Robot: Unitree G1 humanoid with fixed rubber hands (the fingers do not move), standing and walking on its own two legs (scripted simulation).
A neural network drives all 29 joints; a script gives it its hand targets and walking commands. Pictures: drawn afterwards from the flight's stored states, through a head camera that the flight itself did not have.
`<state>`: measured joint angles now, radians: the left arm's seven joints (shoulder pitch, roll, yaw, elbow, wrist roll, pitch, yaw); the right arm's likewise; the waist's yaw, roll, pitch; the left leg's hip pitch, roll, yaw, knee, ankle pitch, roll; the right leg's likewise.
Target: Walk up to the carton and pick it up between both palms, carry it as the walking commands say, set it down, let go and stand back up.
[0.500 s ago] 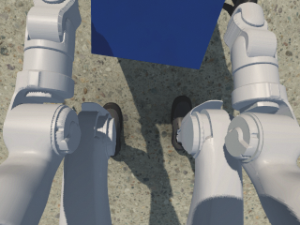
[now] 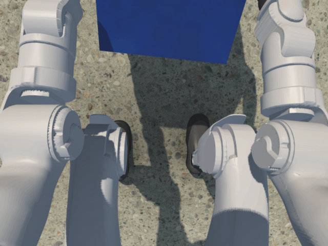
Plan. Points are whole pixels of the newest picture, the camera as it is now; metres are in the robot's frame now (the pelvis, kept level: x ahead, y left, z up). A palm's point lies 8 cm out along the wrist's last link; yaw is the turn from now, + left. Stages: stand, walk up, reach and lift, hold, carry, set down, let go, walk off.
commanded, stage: set down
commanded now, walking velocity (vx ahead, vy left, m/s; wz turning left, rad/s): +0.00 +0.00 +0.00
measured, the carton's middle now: out of the picture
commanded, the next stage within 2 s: none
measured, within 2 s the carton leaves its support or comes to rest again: rests again in 1.88 s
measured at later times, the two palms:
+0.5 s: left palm out of the picture +0.57 +0.14 -0.20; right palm out of the picture +0.54 -0.20 -0.19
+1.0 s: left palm out of the picture +0.58 +0.14 -0.21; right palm out of the picture +0.55 -0.20 -0.21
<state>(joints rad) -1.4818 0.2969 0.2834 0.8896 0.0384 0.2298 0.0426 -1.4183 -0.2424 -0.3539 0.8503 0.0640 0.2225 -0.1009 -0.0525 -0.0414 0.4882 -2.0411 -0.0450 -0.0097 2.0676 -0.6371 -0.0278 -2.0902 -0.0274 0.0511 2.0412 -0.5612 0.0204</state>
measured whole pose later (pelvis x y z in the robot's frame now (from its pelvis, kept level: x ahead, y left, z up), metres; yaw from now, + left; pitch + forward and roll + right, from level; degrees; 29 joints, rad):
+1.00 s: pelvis +0.01 +0.00 -0.02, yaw +0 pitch +41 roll +1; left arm -1.48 0.29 0.33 0.89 0.09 0.19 -0.03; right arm -1.42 -0.28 -0.35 0.89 0.06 0.19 -0.02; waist -0.06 -0.04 0.38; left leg -2.17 -0.05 -0.01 2.12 -0.66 -0.03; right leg -2.22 -0.02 0.05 2.09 -0.58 0.02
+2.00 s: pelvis +0.01 +0.00 -0.03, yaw +0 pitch +41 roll +1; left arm -1.43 0.32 0.18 1.00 -0.01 0.09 0.07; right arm -1.44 -0.32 -0.36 1.04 0.07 0.07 -0.08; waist -0.06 -0.05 0.40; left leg -2.20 -0.05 -0.01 2.14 -0.65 -0.03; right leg -2.24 -0.02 0.05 2.11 -0.57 0.03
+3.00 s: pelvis -0.03 +0.02 +0.09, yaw -2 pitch +30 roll -1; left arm -1.44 0.48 0.07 0.61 -0.24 0.45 0.12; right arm -1.37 -0.42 -0.20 0.66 0.27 0.38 -0.11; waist -0.05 0.01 0.52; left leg -1.76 -0.04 -0.01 1.74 -0.51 0.00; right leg -1.78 -0.02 0.05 1.68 -0.43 0.05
